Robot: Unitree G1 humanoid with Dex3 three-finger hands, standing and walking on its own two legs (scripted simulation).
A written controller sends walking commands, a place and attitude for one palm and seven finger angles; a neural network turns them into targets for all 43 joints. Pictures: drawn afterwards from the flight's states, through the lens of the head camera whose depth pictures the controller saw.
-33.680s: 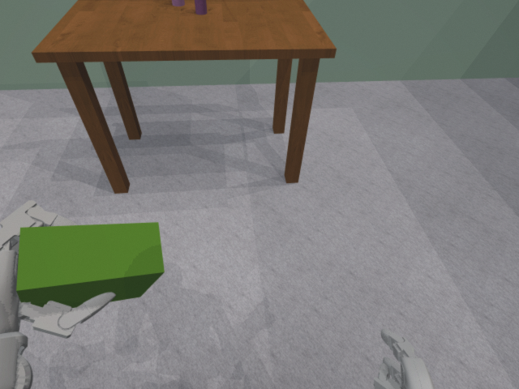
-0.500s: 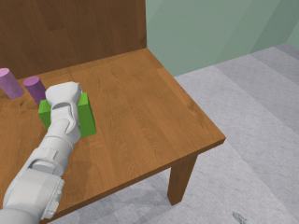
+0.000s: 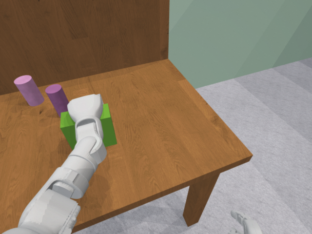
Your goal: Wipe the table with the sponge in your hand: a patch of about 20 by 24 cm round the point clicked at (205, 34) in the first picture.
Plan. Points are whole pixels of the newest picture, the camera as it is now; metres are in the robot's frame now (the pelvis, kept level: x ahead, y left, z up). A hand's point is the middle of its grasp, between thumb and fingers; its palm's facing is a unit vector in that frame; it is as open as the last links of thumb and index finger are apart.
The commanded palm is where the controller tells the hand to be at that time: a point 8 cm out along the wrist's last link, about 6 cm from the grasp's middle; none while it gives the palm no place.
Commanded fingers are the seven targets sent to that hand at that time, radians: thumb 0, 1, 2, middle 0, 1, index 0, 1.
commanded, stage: wipe back along the third lane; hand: left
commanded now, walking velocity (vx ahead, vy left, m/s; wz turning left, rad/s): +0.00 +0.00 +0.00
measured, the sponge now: (92, 134) +0.39 +0.24 +0.03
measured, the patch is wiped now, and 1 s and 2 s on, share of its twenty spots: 1.00 1.00 1.00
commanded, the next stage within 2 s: slide back across to the middle lane in 1.24 s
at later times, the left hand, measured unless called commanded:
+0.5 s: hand (99, 134) +0.34 +0.19 +0.09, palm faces +0.06 -0.06 -1.00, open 10.1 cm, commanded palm +0.30 +0.17 +0.12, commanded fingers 0.00 0.10 1.30 -1.20 -1.60 -1.20 -1.60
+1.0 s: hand (103, 150) +0.29 +0.17 +0.09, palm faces +0.07 -0.08 -0.99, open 10.1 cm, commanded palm +0.25 +0.16 +0.12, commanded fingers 0.00 0.10 1.30 -1.20 -1.60 -1.20 -1.60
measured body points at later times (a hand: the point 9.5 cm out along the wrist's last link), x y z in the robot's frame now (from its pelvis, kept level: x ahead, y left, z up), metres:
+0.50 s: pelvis +0.00 -0.03 +0.00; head -0.02 -0.06 +0.45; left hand +0.33 +0.19 +0.14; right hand +0.23 -0.23 -0.09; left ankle -0.02 +0.08 -0.74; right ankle -0.03 -0.12 -0.74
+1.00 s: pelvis -0.02 -0.05 +0.00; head -0.05 -0.09 +0.45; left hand +0.28 +0.17 +0.14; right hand +0.22 -0.27 -0.08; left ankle -0.02 +0.08 -0.74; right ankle -0.03 -0.12 -0.74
